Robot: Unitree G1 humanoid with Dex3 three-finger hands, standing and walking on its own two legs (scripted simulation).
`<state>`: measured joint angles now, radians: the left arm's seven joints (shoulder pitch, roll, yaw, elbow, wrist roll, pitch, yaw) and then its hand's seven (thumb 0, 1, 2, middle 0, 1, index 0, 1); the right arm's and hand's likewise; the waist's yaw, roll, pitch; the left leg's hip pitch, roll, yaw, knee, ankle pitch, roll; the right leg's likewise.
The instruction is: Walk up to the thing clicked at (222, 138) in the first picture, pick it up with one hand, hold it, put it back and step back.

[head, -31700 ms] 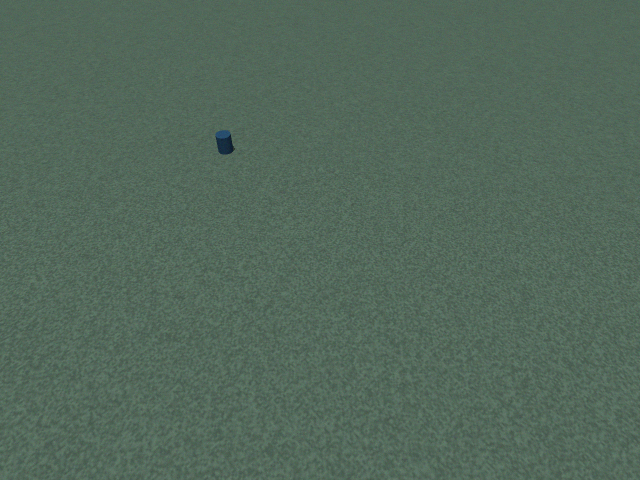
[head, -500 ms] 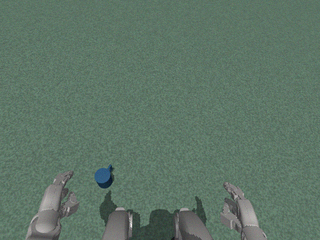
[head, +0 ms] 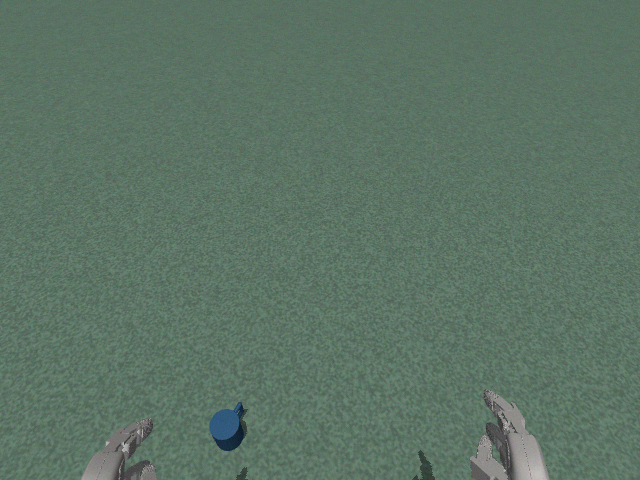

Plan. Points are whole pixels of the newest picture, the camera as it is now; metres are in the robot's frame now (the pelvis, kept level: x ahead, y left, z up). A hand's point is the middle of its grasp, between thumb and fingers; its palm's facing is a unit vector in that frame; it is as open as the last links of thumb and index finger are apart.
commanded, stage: home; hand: left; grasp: from above
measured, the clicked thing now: (230, 424) +0.43 +0.21 -0.67
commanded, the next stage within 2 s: stand in 1.86 s
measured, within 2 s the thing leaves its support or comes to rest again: neither
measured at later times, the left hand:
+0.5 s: hand out of the picture +0.17 +0.18 -0.05, palm faces +0.05 -0.98 -0.21, open 7.4 cm
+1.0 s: hand out of the picture +0.16 +0.18 -0.05, palm faces +0.04 -0.98 -0.21, open 7.4 cm
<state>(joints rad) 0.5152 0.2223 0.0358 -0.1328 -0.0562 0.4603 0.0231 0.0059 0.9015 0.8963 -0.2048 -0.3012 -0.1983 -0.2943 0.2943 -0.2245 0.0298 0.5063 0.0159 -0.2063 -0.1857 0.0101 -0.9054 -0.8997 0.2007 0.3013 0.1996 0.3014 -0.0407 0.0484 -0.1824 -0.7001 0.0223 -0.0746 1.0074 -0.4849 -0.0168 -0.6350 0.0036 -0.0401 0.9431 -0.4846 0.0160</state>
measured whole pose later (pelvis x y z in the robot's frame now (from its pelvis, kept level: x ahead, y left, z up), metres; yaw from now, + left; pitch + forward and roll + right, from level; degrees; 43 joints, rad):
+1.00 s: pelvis +0.00 +0.00 +0.00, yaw +0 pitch +10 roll -3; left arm 0.50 0.23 0.03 -0.13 -0.05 0.46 0.02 0.01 0.90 0.90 -0.20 -0.30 -0.20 -0.30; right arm 0.28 -0.22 0.04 0.53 0.01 -0.23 -0.18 0.01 -0.91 -0.90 0.20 0.30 0.20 0.30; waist -0.03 0.04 -0.17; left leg -0.70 0.02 -0.07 1.02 -0.50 -0.02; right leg -0.63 0.00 -0.04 0.95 -0.49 0.02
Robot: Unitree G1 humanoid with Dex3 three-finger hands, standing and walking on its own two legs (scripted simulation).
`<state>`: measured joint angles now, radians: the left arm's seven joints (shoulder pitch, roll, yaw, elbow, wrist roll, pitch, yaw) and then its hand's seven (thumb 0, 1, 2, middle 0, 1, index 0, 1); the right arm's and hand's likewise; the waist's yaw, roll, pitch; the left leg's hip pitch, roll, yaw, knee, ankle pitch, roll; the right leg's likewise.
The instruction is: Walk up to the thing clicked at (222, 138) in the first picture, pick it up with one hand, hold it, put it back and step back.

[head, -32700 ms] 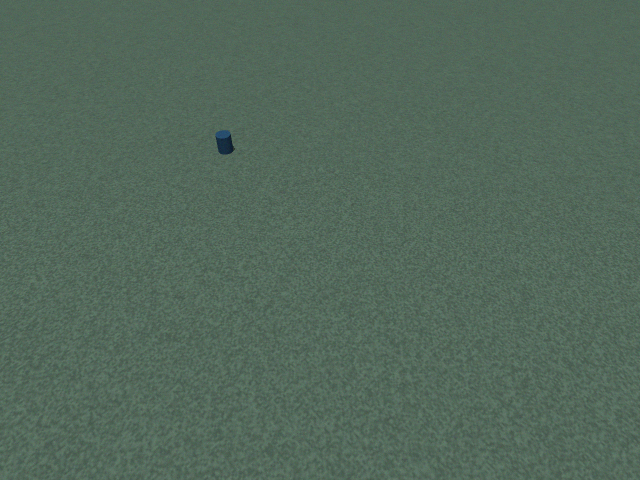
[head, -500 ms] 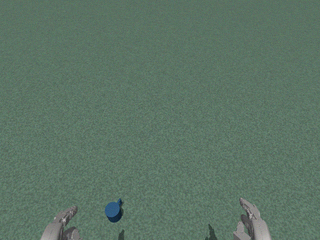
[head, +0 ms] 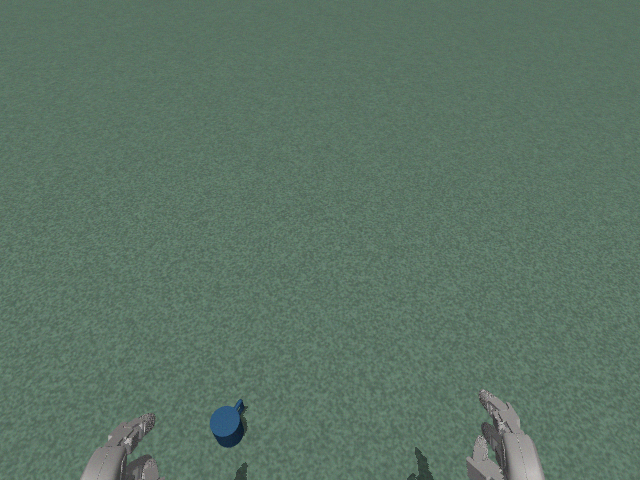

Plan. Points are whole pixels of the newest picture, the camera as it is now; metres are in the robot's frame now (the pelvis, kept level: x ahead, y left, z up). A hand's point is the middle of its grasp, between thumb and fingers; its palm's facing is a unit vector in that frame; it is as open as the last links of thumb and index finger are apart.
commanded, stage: home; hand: left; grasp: from above
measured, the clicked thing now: (231, 421) +0.43 +0.21 -0.66
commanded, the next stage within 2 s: stand in 0.86 s
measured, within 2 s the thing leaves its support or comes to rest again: neither
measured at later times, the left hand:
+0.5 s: hand out of the picture +0.16 +0.18 -0.05, palm faces +0.04 -0.98 -0.21, open 7.4 cm
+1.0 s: hand (163, 475) +0.18 +0.18 -0.05, palm faces +0.02 -0.96 -0.26, open 7.4 cm
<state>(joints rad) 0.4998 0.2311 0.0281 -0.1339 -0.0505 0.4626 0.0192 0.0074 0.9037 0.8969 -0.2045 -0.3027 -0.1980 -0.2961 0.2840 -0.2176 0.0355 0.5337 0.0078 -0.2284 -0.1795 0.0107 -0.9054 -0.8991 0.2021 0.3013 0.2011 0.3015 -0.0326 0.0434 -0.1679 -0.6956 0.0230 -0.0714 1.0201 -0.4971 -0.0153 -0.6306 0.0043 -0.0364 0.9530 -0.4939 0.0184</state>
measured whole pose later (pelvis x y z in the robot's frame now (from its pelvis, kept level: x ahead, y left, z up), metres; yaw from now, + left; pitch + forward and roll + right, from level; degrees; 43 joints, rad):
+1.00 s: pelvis +0.01 +0.00 +0.00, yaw +0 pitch +8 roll -2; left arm 0.42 0.25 0.01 -0.01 -0.01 0.34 0.03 0.01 0.90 0.90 -0.21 -0.30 -0.20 -0.29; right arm 0.25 -0.23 0.01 0.59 -0.04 -0.19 -0.15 0.01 -0.91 -0.90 0.20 0.30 0.20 0.30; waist -0.01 0.02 -0.10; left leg -0.64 0.02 -0.06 1.00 -0.50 -0.02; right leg -0.58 0.00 -0.03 0.95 -0.51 0.01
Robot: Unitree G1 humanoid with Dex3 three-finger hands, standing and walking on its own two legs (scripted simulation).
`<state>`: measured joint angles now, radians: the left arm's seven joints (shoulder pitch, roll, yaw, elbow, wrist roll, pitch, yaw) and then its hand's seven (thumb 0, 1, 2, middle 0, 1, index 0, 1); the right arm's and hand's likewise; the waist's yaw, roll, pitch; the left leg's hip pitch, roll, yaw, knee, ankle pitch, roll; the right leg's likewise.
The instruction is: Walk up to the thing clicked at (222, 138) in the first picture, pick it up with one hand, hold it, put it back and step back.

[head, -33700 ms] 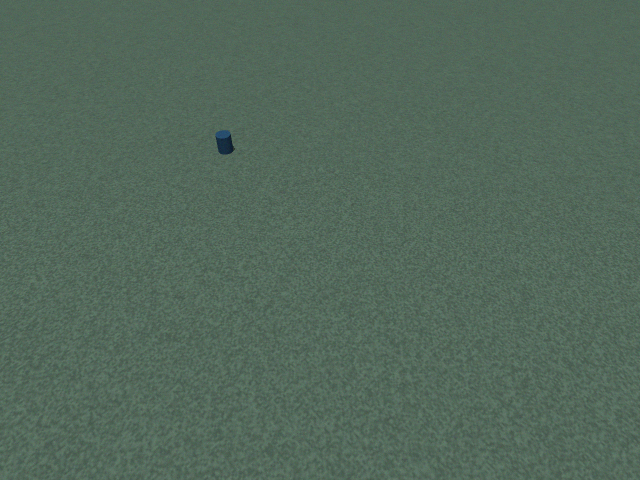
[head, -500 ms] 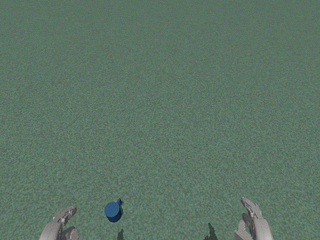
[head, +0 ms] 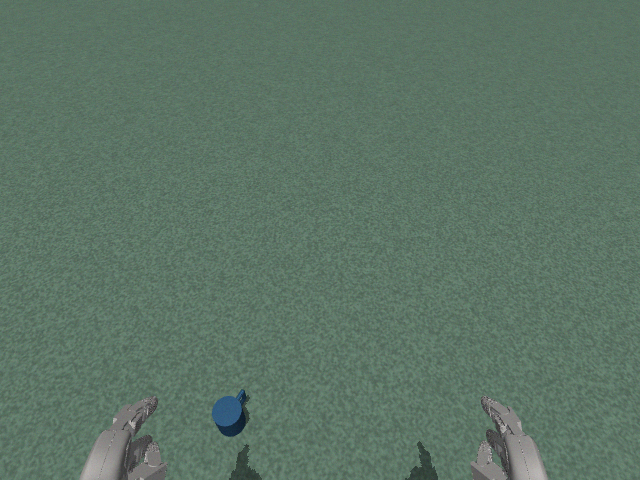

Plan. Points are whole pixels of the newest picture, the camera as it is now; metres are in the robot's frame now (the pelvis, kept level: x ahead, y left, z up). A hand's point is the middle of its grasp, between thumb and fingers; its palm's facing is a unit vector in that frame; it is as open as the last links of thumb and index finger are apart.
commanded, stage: stand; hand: left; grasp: from above
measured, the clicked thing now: (233, 410) +0.43 +0.22 -0.67
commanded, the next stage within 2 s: none
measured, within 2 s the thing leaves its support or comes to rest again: neither
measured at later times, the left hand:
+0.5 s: hand out of the picture +0.04 +0.24 -0.11, palm faces +0.06 -0.95 -0.32, open 7.4 cm
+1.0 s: hand out of the picture +0.01 +0.24 -0.10, palm faces +0.05 -0.94 -0.34, open 7.4 cm
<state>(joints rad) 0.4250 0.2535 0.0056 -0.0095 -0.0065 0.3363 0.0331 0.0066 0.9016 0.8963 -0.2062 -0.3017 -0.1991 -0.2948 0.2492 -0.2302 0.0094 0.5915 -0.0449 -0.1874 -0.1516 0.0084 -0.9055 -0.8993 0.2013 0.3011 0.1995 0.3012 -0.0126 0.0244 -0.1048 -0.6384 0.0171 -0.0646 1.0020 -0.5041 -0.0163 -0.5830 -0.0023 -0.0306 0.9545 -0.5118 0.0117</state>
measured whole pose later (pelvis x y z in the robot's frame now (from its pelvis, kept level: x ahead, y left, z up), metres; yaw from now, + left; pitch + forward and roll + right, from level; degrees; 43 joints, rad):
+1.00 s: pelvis -0.02 +0.00 +0.06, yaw +1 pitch -4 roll +0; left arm 0.18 0.30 0.04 1.14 0.03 0.01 0.02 0.00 0.90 0.90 -0.21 -0.30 -0.20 -0.30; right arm 0.16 -0.30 -0.03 1.12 -0.02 0.01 -0.02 0.00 -0.91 -0.90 0.20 0.30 0.20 0.30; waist 0.02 0.02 0.06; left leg -0.13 0.00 -0.06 0.40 -0.19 -0.02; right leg -0.09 -0.02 -0.03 0.38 -0.22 0.02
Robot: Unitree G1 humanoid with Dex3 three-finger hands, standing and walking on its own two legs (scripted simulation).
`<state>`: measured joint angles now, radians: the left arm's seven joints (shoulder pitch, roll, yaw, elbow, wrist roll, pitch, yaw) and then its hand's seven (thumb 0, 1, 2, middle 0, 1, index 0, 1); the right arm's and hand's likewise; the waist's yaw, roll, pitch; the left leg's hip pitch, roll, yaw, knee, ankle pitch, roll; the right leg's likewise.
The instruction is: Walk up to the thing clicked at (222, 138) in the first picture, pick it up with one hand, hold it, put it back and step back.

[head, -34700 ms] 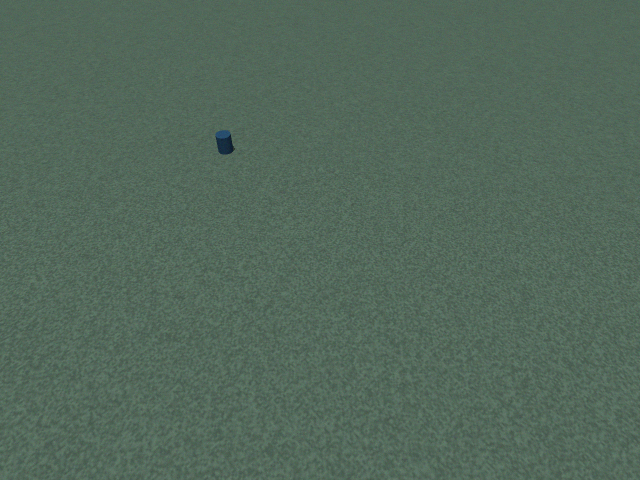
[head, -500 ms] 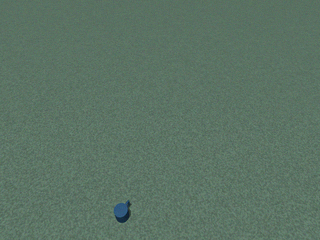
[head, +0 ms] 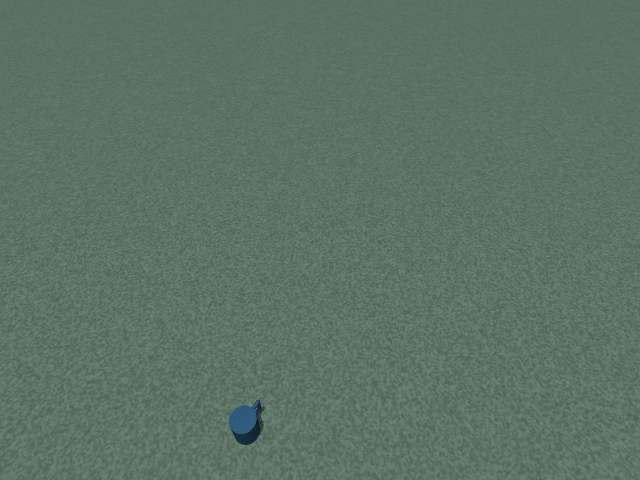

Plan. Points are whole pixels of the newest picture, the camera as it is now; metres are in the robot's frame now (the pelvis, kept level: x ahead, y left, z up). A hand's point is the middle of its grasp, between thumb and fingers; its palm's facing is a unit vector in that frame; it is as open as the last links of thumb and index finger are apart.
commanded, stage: stand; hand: left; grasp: from above
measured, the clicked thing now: (248, 420) +0.45 +0.21 -0.73
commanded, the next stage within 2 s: step back in 1.48 s
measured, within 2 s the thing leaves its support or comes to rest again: neither
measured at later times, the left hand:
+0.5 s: hand out of the picture +0.09 +0.24 -0.16, palm faces +0.03 -0.94 -0.33, open 7.4 cm
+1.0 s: hand out of the picture +0.10 +0.24 -0.15, palm faces +0.01 -0.94 -0.34, open 7.4 cm
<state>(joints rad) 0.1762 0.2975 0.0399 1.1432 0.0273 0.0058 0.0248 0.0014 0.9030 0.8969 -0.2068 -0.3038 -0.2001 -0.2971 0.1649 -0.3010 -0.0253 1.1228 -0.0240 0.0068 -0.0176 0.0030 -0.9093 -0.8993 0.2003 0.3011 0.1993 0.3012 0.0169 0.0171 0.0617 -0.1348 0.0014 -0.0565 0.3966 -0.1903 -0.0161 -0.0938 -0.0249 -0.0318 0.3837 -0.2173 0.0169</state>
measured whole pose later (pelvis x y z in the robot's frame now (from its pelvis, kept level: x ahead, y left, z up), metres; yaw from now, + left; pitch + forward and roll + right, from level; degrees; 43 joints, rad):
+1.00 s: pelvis +0.02 -0.01 +0.00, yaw -1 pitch -3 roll +0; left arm 0.10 0.32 0.03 1.15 0.02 0.00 0.01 0.00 0.90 0.90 -0.21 -0.30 -0.20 -0.30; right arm 0.11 -0.33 -0.01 1.15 -0.02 -0.01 -0.01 0.00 -0.91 -0.90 0.20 0.30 0.20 0.30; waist 0.01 0.01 0.05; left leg -0.10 0.01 -0.04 0.33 -0.18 -0.02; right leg -0.07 -0.02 -0.02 0.33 -0.21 0.01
